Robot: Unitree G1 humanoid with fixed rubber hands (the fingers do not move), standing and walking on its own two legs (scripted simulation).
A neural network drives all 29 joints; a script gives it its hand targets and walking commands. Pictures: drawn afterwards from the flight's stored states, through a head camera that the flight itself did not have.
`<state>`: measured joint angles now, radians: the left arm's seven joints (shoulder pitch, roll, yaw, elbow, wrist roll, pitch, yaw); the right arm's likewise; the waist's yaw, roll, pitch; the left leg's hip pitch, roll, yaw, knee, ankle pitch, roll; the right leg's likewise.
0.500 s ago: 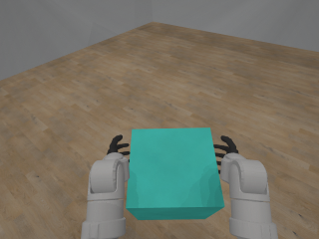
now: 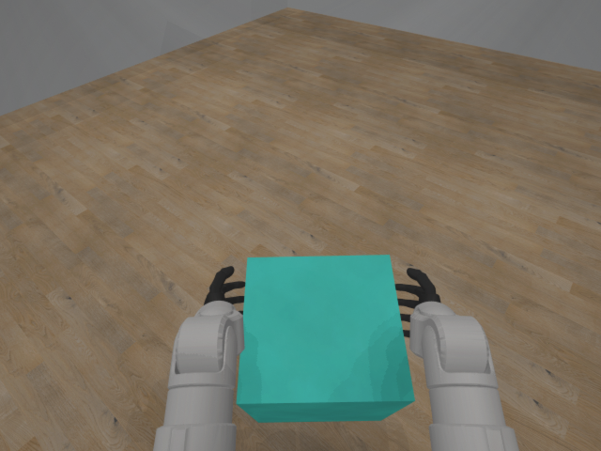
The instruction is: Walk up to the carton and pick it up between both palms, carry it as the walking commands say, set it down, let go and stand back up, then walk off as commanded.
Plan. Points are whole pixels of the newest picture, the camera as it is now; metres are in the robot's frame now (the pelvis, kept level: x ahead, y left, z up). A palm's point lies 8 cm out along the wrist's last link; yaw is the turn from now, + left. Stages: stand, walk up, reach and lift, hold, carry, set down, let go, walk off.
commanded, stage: carry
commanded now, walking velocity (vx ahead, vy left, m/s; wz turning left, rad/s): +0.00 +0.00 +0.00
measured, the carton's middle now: (319, 345) +0.30 -0.01 -0.05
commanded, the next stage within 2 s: none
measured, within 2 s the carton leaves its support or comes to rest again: neither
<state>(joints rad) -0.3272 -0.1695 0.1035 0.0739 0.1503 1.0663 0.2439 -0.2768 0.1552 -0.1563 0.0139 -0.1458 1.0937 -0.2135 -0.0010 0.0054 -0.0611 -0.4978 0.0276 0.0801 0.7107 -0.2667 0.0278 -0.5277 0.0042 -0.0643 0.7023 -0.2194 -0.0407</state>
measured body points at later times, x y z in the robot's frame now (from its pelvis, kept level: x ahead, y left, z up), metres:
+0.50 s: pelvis +0.01 -0.01 +0.02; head -0.03 +0.00 +0.46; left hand +0.30 +0.13 +0.08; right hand +0.28 -0.16 +0.07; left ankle +0.07 +0.11 -0.71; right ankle +0.09 -0.10 -0.71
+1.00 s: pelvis +0.03 -0.01 +0.02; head +0.02 -0.02 +0.47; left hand +0.33 +0.12 +0.06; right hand +0.31 -0.17 +0.05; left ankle +0.07 +0.11 -0.71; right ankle +0.09 -0.10 -0.71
